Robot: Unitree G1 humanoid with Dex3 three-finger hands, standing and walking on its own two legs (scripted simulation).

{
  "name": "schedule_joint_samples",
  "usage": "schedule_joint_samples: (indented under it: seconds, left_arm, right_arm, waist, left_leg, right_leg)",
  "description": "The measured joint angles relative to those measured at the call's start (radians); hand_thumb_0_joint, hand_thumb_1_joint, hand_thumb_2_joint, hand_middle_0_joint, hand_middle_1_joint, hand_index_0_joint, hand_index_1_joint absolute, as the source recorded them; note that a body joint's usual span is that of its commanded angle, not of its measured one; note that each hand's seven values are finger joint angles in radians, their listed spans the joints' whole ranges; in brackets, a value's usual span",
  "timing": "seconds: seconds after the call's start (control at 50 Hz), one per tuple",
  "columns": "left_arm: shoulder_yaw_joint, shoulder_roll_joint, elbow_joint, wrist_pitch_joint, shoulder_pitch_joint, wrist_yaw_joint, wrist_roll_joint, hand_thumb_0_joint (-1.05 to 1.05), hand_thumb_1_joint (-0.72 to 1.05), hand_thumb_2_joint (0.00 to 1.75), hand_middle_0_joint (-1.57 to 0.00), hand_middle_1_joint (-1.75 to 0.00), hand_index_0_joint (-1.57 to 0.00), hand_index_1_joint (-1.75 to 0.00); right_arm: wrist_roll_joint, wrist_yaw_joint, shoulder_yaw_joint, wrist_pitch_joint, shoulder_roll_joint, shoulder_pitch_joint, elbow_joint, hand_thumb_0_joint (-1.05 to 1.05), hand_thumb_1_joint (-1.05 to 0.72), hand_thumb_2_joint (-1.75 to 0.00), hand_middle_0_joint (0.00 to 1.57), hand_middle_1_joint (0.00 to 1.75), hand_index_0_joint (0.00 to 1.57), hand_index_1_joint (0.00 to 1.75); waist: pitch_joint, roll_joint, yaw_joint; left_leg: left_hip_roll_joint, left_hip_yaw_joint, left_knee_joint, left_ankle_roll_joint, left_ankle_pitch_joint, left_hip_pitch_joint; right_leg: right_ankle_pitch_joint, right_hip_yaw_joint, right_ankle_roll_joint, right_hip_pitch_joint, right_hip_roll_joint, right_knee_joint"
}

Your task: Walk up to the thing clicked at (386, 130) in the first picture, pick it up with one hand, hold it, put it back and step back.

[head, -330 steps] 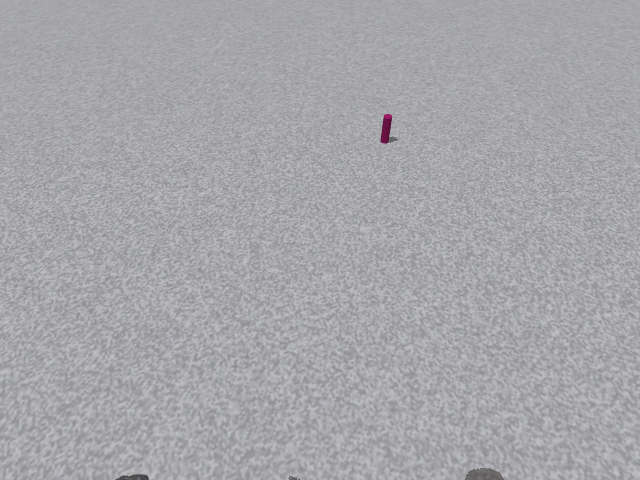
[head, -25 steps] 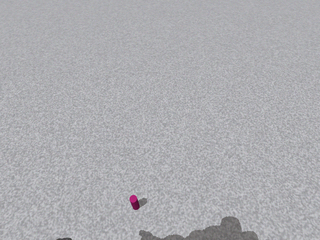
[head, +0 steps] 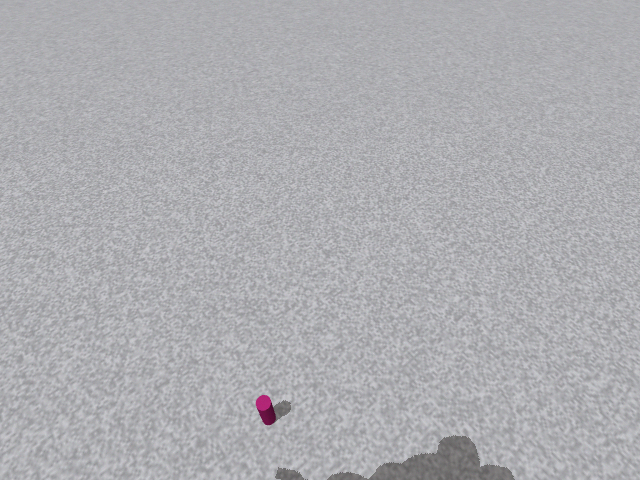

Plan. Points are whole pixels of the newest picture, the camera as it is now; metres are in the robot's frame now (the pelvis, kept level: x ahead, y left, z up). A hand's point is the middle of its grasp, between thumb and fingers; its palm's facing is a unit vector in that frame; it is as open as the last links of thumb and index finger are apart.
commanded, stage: stand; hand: left
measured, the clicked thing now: (266, 410) +0.39 +0.19 -0.71
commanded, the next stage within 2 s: go down in 1.96 s
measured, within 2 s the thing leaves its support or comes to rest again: neither
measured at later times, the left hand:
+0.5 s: hand out of the picture +0.10 +0.24 -0.15, palm faces -0.04 -0.94 -0.35, open 7.4 cm
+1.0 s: hand out of the picture +0.10 +0.24 -0.16, palm faces -0.03 -0.94 -0.34, open 7.4 cm
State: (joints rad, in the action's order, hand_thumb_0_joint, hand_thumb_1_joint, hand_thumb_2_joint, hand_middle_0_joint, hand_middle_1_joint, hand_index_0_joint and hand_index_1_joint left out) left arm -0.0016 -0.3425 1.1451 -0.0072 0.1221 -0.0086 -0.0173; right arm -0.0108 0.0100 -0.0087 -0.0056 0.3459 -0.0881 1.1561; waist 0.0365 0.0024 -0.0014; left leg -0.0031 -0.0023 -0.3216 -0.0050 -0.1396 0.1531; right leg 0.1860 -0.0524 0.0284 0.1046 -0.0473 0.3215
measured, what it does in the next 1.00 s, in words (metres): stands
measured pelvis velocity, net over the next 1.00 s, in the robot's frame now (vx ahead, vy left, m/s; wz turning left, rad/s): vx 0.02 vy -0.01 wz -0.01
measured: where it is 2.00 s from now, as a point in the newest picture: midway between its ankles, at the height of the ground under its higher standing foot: outside the picture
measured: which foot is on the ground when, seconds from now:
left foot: down 0.00-1.00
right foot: down 0.00-1.00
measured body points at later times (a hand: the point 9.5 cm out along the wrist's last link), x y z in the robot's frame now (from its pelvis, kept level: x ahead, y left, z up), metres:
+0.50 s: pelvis +0.02 -0.01 +0.00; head +0.03 -0.01 +0.45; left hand +0.10 +0.29 -0.13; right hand +0.09 -0.31 -0.13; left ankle +0.02 +0.12 -0.75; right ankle -0.01 -0.13 -0.75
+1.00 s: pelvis +0.02 -0.01 +0.00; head +0.03 -0.02 +0.45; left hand +0.10 +0.29 -0.13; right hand +0.10 -0.32 -0.13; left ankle +0.02 +0.12 -0.75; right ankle -0.01 -0.13 -0.75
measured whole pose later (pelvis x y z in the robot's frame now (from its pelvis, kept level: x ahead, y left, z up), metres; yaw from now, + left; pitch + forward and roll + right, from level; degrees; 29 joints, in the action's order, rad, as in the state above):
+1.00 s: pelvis +0.02 -0.01 +0.00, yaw -1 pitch -2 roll +0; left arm 0.00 -0.34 1.12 -0.01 0.12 0.00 -0.01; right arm -0.01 0.00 0.00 -0.01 0.35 -0.09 1.14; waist 0.04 -0.01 0.00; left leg -0.03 0.00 -0.31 -0.03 -0.16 0.11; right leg 0.21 -0.05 0.01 0.06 -0.03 0.30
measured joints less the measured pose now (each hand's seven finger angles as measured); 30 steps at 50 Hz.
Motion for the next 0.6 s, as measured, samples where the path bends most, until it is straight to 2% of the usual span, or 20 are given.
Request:
schedule_joint_samples:
  seconds: [0.6]
  left_arm:
    - [0.005,-0.001,-0.025,-0.001,-0.015,0.006,0.002,0.00,0.90,0.90,-0.21,-0.30,-0.20,-0.30]
  right_arm:
    - [0.001,-0.006,0.006,0.001,0.006,0.002,-0.010,0.00,-0.91,-0.90,0.20,0.30,0.20,0.30]
  waist:
    - [0.004,-0.010,-0.004]
  left_leg:
    - [-0.018,0.000,0.010,-0.017,-0.022,-0.029]
  right_leg:
    - [0.018,0.000,-0.014,-0.030,0.018,-0.016]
